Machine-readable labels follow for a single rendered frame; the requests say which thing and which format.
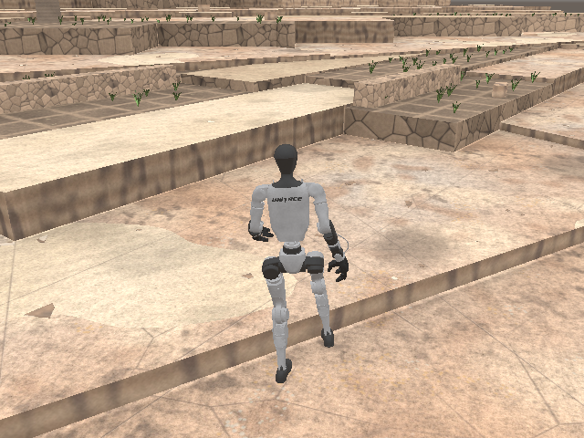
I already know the robot left upper arm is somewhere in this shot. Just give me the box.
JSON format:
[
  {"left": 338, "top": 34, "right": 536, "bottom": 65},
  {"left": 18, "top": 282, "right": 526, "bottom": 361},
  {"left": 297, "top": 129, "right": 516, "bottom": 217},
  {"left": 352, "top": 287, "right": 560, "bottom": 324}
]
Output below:
[{"left": 249, "top": 184, "right": 269, "bottom": 233}]

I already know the robot right upper arm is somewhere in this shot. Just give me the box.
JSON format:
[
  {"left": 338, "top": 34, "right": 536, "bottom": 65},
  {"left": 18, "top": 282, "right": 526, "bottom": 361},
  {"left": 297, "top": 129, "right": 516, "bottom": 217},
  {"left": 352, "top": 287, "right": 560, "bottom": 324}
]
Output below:
[{"left": 306, "top": 182, "right": 331, "bottom": 234}]

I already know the left robot thigh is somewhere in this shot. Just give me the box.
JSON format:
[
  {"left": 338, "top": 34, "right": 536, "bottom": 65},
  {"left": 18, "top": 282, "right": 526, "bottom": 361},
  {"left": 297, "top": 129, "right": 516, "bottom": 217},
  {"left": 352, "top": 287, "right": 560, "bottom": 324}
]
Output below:
[{"left": 262, "top": 256, "right": 289, "bottom": 324}]

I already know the robot right hand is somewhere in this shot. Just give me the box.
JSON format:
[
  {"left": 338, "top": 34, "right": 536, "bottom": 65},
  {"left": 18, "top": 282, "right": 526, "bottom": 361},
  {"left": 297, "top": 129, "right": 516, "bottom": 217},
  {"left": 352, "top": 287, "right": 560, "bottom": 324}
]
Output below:
[{"left": 328, "top": 257, "right": 349, "bottom": 282}]

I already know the left robot foot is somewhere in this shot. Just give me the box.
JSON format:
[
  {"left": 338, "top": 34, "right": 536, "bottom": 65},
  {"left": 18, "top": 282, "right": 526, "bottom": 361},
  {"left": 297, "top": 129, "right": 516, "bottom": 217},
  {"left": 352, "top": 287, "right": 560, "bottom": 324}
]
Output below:
[{"left": 276, "top": 359, "right": 292, "bottom": 383}]

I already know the robot left hand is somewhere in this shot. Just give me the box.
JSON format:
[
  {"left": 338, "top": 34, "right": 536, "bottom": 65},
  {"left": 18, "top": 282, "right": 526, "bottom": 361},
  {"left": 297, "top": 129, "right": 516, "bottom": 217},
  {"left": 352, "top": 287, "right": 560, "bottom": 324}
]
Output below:
[{"left": 252, "top": 227, "right": 274, "bottom": 242}]

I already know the robot right forearm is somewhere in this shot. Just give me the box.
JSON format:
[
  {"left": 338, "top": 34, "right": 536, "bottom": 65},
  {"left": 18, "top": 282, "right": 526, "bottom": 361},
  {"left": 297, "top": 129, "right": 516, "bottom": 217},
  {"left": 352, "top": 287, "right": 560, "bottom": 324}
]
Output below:
[{"left": 323, "top": 220, "right": 345, "bottom": 262}]

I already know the robot left forearm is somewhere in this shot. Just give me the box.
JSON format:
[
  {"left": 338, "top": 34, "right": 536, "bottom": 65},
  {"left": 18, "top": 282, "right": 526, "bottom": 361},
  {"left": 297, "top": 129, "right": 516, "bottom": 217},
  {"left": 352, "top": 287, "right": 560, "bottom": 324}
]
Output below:
[{"left": 248, "top": 220, "right": 262, "bottom": 237}]

